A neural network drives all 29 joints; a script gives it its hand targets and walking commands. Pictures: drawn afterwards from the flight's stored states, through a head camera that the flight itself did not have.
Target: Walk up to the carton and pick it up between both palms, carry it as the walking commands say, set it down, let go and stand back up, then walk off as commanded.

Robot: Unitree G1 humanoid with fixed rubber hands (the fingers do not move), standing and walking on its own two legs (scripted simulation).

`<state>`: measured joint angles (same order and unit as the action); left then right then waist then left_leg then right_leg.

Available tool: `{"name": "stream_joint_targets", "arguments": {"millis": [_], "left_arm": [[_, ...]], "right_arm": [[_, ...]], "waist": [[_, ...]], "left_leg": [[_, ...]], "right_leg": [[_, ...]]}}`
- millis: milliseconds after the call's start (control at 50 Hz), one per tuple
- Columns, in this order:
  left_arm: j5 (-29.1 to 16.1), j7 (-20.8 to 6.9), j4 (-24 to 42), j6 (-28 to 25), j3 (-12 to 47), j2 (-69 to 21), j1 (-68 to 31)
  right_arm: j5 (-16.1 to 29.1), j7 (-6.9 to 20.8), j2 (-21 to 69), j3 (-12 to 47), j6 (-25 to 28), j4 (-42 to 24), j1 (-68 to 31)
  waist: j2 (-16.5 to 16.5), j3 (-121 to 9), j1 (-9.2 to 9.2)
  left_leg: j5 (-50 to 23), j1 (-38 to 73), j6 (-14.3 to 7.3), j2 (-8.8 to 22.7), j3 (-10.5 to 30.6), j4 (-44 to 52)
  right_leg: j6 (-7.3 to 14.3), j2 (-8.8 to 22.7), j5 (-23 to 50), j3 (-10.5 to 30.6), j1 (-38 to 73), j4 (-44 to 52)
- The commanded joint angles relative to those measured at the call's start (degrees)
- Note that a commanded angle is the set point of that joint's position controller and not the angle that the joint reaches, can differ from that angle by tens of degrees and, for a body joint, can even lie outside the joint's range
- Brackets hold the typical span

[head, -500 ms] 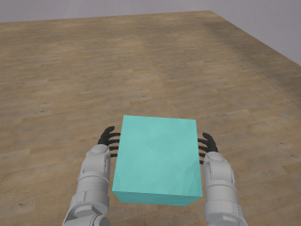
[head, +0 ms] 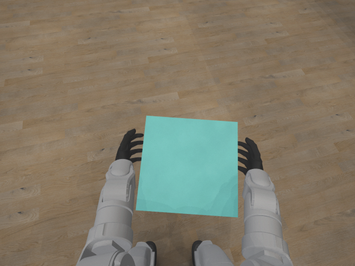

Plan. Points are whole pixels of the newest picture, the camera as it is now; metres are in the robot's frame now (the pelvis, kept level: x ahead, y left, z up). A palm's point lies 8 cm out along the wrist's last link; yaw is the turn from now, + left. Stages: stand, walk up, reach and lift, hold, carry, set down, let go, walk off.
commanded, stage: set down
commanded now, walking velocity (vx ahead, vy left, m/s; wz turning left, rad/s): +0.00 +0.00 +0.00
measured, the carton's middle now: (186, 168) +0.35 -0.04 -0.13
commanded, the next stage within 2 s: none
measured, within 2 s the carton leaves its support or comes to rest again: neither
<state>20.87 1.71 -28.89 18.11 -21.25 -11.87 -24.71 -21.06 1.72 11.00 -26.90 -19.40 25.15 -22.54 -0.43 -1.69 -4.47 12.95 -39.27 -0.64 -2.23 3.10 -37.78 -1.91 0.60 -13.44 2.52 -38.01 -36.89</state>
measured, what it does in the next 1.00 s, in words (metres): lowers itself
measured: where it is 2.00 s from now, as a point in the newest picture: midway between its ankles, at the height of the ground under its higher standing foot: outside the picture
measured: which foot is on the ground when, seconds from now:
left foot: down 0.00-1.00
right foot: down 0.00-1.00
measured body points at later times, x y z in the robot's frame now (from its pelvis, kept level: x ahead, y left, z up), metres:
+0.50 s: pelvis -0.03 -0.01 -0.08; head +0.16 -0.02 +0.33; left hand +0.39 +0.10 -0.14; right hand +0.35 -0.20 -0.14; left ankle +0.05 +0.11 -0.72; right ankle +0.04 -0.14 -0.72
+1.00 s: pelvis -0.03 -0.02 -0.15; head +0.18 -0.02 +0.24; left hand +0.41 +0.10 -0.23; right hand +0.37 -0.21 -0.23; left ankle +0.05 +0.11 -0.72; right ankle +0.04 -0.14 -0.72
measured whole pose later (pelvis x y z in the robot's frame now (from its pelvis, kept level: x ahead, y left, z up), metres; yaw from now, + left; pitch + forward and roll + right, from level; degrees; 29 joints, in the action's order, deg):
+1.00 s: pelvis -0.03 -0.02 -0.15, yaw -1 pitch +42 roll +0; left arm 15.5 5.0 -35.0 15.5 -23.3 -6.4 -42.2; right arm -13.7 -3.2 7.4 -26.7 -16.8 28.7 -37.3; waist -1.4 -16.0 -3.1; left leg 25.0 -96.3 1.6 -2.2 3.3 -79.4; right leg -1.5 -1.8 -25.9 2.2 -95.7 -79.6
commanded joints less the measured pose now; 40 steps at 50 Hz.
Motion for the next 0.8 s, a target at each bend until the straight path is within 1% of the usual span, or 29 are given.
{"name": "stream_joint_targets", "arguments": {"millis": [0, 160, 360, 460, 560, 780], "left_arm": [[-7.5, -13.5, -5.1, -2.6, 29.5, -50.2, -22.4], [-7.9, -14.2, -5.0, -2.7, 30.7, -50.5, -28.7], [-9.1, -16.1, -6.8, -1.2, 30.6, -51.8, -35.4], [-9.7, -16.8, -7.9, -0.8, 30.0, -51.6, -37.8], [-10.2, -16.8, -8.9, -1.0, 29.7, -51.4, -39.0], [-11.3, -15.2, -10.6, -2.4, 30.0, -50.3, -41.1]], "right_arm": [[8.1, 14.7, 44.1, 29.7, 3.2, 2.9, -26.9], [8.9, 15.8, 45.9, 31.4, 3.2, 3.7, -32.4], [10.0, 15.7, 48.8, 33.3, 1.6, 4.7, -38.3], [10.8, 15.1, 50.0, 33.8, 1.1, 5.4, -40.3], [12.0, 14.4, 50.5, 34.6, 1.3, 5.6, -41.7], [13.9, 12.6, 48.8, 35.5, 2.7, 6.3, -43.6]], "waist": [[-1.4, -31.5, -0.44], [-1.4, -37.0, -0.23], [-1.1, -44.3, -0.17], [-0.8, -47.3, -0.01], [-0.6, -50.2, 0.44], [-1.0, -55.4, 0.52]], "left_leg": [[-13.5, 13.5, 0.4, -4.0, 2.3, -0.1], [-6.4, 4.6, 0.7, -4.9, 0.9, -6.5], [-1.8, -6.1, 0.5, -5.8, -1.2, -14.3], [-0.8, -11.9, 0.4, -6.2, -2.1, -18.1], [-1.2, -17.0, 0.4, -6.6, -2.7, -21.7], [-2.0, -26.7, 1.0, -7.2, -3.3, -29.5]], "right_leg": [[2.6, -7.2, 13.2, -1.6, 4.3, -2.3], [2.3, -7.3, 6.5, -1.9, -5.2, -8.6], [1.4, -7.8, 2.4, -2.5, -13.4, -15.5], [0.8, -8.1, 2.1, -2.6, -16.0, -18.8], [0.1, -8.4, 3.1, -2.7, -18.4, -22.1], [-0.6, -9.1, 5.1, -3.1, -25.1, -29.8]]}}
